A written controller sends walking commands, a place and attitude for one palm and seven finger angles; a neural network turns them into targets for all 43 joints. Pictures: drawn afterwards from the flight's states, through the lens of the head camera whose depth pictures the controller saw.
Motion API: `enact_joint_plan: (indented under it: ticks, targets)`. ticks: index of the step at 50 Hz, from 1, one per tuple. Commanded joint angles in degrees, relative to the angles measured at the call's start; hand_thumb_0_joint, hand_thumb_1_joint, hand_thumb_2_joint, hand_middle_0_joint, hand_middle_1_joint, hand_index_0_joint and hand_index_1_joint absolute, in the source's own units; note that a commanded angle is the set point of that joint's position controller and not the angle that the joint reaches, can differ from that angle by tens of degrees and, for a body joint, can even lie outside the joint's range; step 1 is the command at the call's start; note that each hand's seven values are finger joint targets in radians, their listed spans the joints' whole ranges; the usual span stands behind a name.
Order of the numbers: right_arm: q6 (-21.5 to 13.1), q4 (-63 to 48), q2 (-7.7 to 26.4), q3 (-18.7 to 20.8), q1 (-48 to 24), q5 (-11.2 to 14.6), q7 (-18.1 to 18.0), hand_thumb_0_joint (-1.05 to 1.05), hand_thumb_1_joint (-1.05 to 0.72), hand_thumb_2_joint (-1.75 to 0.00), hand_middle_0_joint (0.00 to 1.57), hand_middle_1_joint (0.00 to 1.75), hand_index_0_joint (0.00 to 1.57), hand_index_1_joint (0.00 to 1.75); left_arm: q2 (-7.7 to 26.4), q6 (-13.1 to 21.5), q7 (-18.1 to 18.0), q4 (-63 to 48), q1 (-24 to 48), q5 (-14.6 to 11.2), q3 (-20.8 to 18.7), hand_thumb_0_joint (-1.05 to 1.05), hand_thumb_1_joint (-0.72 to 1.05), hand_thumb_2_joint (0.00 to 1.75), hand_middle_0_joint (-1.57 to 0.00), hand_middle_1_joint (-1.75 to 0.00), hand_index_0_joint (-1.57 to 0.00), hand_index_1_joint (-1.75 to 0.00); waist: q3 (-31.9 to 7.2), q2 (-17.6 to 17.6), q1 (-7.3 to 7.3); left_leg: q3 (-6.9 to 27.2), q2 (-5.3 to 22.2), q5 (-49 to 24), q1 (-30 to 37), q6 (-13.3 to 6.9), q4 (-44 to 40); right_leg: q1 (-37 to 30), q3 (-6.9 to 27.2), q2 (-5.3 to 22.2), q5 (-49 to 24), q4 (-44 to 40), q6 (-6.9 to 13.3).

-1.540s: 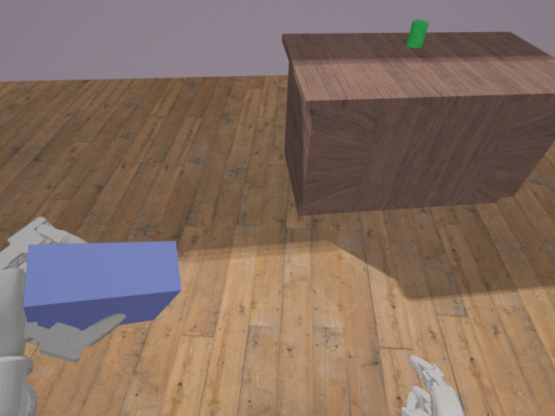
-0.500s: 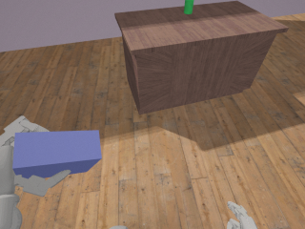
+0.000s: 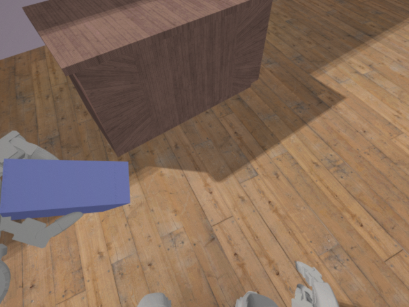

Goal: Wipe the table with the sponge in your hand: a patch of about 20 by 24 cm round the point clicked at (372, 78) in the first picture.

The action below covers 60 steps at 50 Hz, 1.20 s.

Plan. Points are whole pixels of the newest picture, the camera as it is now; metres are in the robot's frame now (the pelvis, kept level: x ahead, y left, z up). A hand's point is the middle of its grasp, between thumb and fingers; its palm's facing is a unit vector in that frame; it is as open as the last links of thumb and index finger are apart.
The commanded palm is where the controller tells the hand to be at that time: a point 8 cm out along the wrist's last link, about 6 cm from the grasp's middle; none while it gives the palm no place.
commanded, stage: walk to a spot facing it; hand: left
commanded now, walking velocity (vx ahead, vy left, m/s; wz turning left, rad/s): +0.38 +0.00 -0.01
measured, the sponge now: (83, 190) +0.25 +0.19 +0.16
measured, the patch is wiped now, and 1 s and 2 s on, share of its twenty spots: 0.00 0.00 0.00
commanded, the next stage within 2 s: none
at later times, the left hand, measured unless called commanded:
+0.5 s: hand (85, 106) +0.38 +0.21 +0.20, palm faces +0.36 -0.83 -0.42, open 10.0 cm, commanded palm +0.33 +0.25 +0.21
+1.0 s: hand (136, 53) +0.53 +0.16 +0.20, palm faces +0.39 -0.78 -0.49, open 10.0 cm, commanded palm +0.48 +0.20 +0.21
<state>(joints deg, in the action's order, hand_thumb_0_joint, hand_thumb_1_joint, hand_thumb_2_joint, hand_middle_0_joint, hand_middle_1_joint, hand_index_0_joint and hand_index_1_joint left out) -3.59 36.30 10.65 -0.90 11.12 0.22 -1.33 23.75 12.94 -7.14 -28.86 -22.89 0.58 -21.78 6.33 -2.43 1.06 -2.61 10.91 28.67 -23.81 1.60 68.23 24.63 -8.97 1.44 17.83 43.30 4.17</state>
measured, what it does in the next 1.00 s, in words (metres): walks ahead: left foot, then right foot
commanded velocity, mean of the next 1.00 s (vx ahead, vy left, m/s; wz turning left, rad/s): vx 0.37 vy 0.00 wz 0.13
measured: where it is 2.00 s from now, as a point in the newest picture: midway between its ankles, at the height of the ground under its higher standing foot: (243, 237)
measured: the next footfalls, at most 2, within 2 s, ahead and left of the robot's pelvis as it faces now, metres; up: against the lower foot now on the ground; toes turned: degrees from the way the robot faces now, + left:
left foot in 0.26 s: +0.22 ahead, +0.13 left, +0.00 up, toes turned +9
right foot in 0.60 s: +0.26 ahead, -0.16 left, +0.00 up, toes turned -14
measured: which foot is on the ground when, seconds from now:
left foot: up 0.00-0.24, down 0.26-0.62, up 0.64-1.00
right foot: down 0.00-0.30, up 0.32-0.58, down 0.60-1.00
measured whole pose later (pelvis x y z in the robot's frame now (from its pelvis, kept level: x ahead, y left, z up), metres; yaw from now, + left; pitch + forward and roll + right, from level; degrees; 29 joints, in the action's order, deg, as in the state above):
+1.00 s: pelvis +0.32 -0.08 +0.02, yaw +1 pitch +0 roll +3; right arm -2.0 32.5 14.9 3.4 13.3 0.3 -3.8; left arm 23.1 13.3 -10.3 -33.9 -30.3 -0.3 -22.1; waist 5.7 3.1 -0.4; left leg -13.3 2.7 11.4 -25.0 -0.6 33.7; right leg 5.5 -13.4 5.4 25.8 32.3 1.8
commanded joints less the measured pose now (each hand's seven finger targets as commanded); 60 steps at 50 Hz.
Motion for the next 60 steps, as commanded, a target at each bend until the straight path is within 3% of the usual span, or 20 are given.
enact_joint_plan:
  ticks: [1,4,12,15,16,21,28,29,30,31,32,35,38,46,49,50,51,52,53,60]
  targets:
    - [-1.1,-9.4,6.4,2.6,-5.6,0.0,-0.1,0.00,-0.90,-0.90,0.20,0.30,0.20,0.30,11.1,4.2,-2.2,-16.6,-7.7,-2.2,-12.8,0.00,0.10,1.30,-1.20,-1.60,-1.20,-1.60,-16.1,6.6,-0.60,3.5,-0.7,-5.2,-19.5,0.8,8.6,-22.7,27.2,18.4,-8.9,-23.4,9.5]
    - [-0.1,-9.7,6.4,2.8,-5.7,-0.2,-1.0,0.00,-0.90,-0.90,0.20,0.30,0.20,0.30,10.0,4.2,-2.7,-17.1,-7.5,-2.4,-12.2,0.00,0.10,1.30,-1.20,-1.60,-1.20,-1.60,-14.8,7.9,-0.11,1.9,0.4,-6.3,-9.7,0.0,-9.6,-13.8,17.9,16.3,-11.6,-23.2,7.4]
    - [-1.6,-10.6,7.3,3.4,-2.5,-0.5,-3.8,0.00,-0.90,-0.90,0.20,0.30,0.20,0.30,6.4,3.3,-3.4,-10.9,2.2,-1.8,-4.9,0.00,0.10,1.30,-1.20,-1.60,-1.20,-1.60,-9.2,3.3,-0.15,-7.5,-5.3,-12.5,13.2,-2.1,-39.4,-6.8,12.5,10.0,6.2,-18.0,2.3]
    - [-2.4,-10.6,8.2,2.9,-2.7,-0.5,-3.9,0.00,-0.90,-0.90,0.20,0.30,0.20,0.30,6.4,4.6,-3.1,-10.9,8.3,-1.5,-3.3,0.00,0.10,1.30,-1.20,-1.60,-1.20,-1.60,-8.7,-20.0,0.93,26.9,14.3,3.6,20.3,-11.8,-57.1,8.8,4.6,-1.3,16.7,16.8,-3.3]
    - [-3.0,-10.5,7.4,2.5,-3.6,-0.8,-3.7,0.00,-0.90,-0.90,0.20,0.30,0.20,0.30,8.2,4.3,-2.9,-8.6,7.9,-0.8,-4.1,0.00,0.10,1.30,-1.20,-1.60,-1.20,-1.60,-6.0,-16.7,0.53,30.2,16.5,11.2,14.7,-14.1,-59.6,10.1,8.7,1.5,14.1,22.3,-3.3]
    - [-4.8,-9.8,7.2,3.3,-2.7,-0.6,-2.7,0.00,-0.90,-0.90,0.20,0.30,0.20,0.30,5.4,3.3,-2.7,-16.8,1.7,-1.3,-3.5,0.00,0.10,1.30,-1.20,-1.60,-1.20,-1.60,-9.4,-11.5,-1.26,9.6,10.0,-4.6,15.8,-11.2,-54.9,7.9,4.7,4.1,6.1,14.2,-4.7]
    - [-3.8,-10.0,6.5,2.9,-3.0,-0.2,-3.2,0.00,-0.90,-0.90,0.20,0.30,0.20,0.30,4.2,1.0,-2.9,-8.0,1.4,-1.7,-3.9,0.00,0.10,1.30,-1.20,-1.60,-1.20,-1.60,-10.5,-8.6,-1.05,-4.0,5.5,-6.5,9.0,-6.4,-44.0,-12.1,-4.7,-0.5,-0.6,-11.3,-5.7]
    - [-3.4,-9.9,6.1,2.8,-3.4,0.0,-3.2,0.00,-0.90,-0.90,0.20,0.30,0.20,0.30,4.9,0.7,-2.9,-7.4,2.3,-1.7,-4.0,0.00,0.10,1.30,-1.20,-1.60,-1.20,-1.60,-10.6,-5.1,-1.35,-5.3,3.9,-4.9,5.5,-5.5,-37.6,-16.3,-2.6,0.4,0.5,-14.5,-5.0]
    - [-2.9,-9.7,5.1,2.8,-2.9,0.1,-3.2,0.00,-0.90,-0.90,0.20,0.30,0.20,0.30,6.6,0.4,-3.0,-6.6,2.6,-1.4,-5.0,0.00,0.10,1.30,-1.20,-1.60,-1.20,-1.60,-11.9,5.4,-1.89,-8.1,-0.1,-4.2,-1.5,-4.3,-22.9,-21.7,8.9,7.0,4.1,-20.1,-1.4]
    - [-2.5,-10.6,3.6,2.1,-4.1,0.2,-3.0,0.00,-0.90,-0.90,0.20,0.30,0.20,0.30,9.7,0.2,-3.3,-6.9,3.0,-1.4,-6.9,0.00,0.10,1.30,-1.20,-1.60,-1.20,-1.60,-12.3,22.0,-2.77,-8.4,-7.5,4.2,-16.1,-2.0,-5.0,-28.4,32.9,19.8,1.0,-26.9,5.5]
    - [-3.2,-10.3,6.1,3.0,-6.1,0.1,-2.7,0.00,-0.90,-0.90,0.20,0.30,0.20,0.30,9.6,0.3,-3.1,-7.8,4.8,-2.6,-7.3,0.00,0.10,1.30,-1.20,-1.60,-1.20,-1.60,-12.3,21.3,-3.09,0.1,-6.2,1.9,-18.7,-1.5,2.7,-27.3,38.3,22.9,2.1,-29.1,6.9]
    - [-1.7,-8.0,5.7,2.3,-6.5,0.2,-2.2,0.00,-0.90,-0.90,0.20,0.30,0.20,0.30,8.9,2.1,-2.5,-10.5,1.1,-2.1,-7.5,0.00,0.10,1.30,-1.20,-1.60,-1.20,-1.60,-10.2,8.8,-1.61,3.1,-3.2,-5.4,-22.4,0.2,9.3,-28.0,24.0,21.2,-14.7,-25.3,7.0]
    - [-0.5,-8.1,5.7,2.9,-6.8,-0.2,-2.2,0.00,-0.90,-0.90,0.20,0.30,0.20,0.30,8.0,3.5,-2.9,-12.5,-1.0,-1.6,-7.3,0.00,0.10,1.30,-1.20,-1.60,-1.20,-1.60,-11.2,6.6,-0.98,1.0,-2.8,-7.9,-20.4,0.3,0.4,-29.1,12.2,19.1,-30.3,-22.9,5.2]
    - [-1.4,-12.3,5.0,3.9,-3.4,-0.2,-2.1,0.00,-0.90,-0.90,0.20,0.30,0.20,0.30,7.8,3.6,-4.8,-15.4,-4.3,-2.1,-8.4,0.00,0.10,1.30,-1.20,-1.60,-1.20,-1.60,-12.6,10.1,-3.23,-11.4,-8.1,-14.3,-5.1,-1.8,-30.7,-29.1,3.4,16.5,-41.2,-18.8,3.4]
    - [-1.9,-12.1,5.3,4.5,-0.9,-0.2,-3.0,0.00,-0.90,-0.90,0.20,0.30,0.20,0.30,8.0,3.8,-5.2,-16.6,-1.4,-1.9,-7.1,0.00,0.10,1.30,-1.20,-1.60,-1.20,-1.60,-18.1,5.6,0.08,-13.8,-12.2,-23.2,15.6,-3.6,-41.2,-21.7,-1.9,13.4,-41.8,0.0,-1.0]
    - [-2.0,-12.2,6.2,4.9,-0.8,-0.2,-3.1,0.00,-0.90,-0.90,0.20,0.30,0.20,0.30,9.1,4.7,-5.2,-16.9,-0.3,-1.8,-7.9,0.00,0.10,1.30,-1.20,-1.60,-1.20,-1.60,-20.3,-0.3,0.87,-5.3,-7.4,-26.6,27.4,-6.6,-41.4,-11.7,-2.7,11.1,-31.6,11.2,-3.4]
    - [-2.2,-12.3,7.4,5.0,-1.8,-0.3,-2.7,0.00,-0.90,-0.90,0.20,0.30,0.20,0.30,8.6,4.9,-5.0,-17.2,0.8,-2.6,-7.9,0.00,0.10,1.30,-1.20,-1.60,-1.20,-1.60,-21.5,-11.0,0.16,18.0,7.0,-39.5,33.4,-14.7,-42.8,0.2,-0.8,3.1,3.3,25.3,-5.6]
    - [-2.6,-12.7,7.8,4.5,-1.4,0.3,-1.4,0.00,-0.90,-0.90,0.20,0.30,0.20,0.30,9.3,4.9,-4.5,-16.8,5.5,-2.3,-6.8,0.00,0.10,1.30,-1.20,-1.60,-1.20,-1.60,-17.3,-11.0,0.20,32.5,12.9,-44.1,28.6,-18.8,-46.0,7.4,5.4,0.0,19.2,32.5,-5.5]
    - [-3.3,-11.8,8.0,4.5,-3.7,0.1,-1.6,0.00,-0.90,-0.90,0.20,0.30,0.20,0.30,11.4,4.3,-3.1,-13.2,3.9,-2.3,-8.2,0.00,0.10,1.30,-1.20,-1.60,-1.20,-1.60,-15.1,-9.6,-0.33,35.4,14.7,-36.8,25.6,-19.9,-47.9,12.3,10.0,2.6,17.6,35.1,-6.1]
    - [-4.7,-10.2,6.8,4.4,-3.0,0.8,-1.4,0.00,-0.90,-0.90,0.20,0.30,0.20,0.30,6.1,4.5,-2.1,-17.5,-6.5,-3.4,-9.0,0.00,0.10,1.30,-1.20,-1.60,-1.20,-1.60,-11.4,-13.2,-1.68,11.1,3.7,-5.2,-1.7,-12.2,-52.4,-6.6,2.4,3.6,5.7,7.6,-7.6]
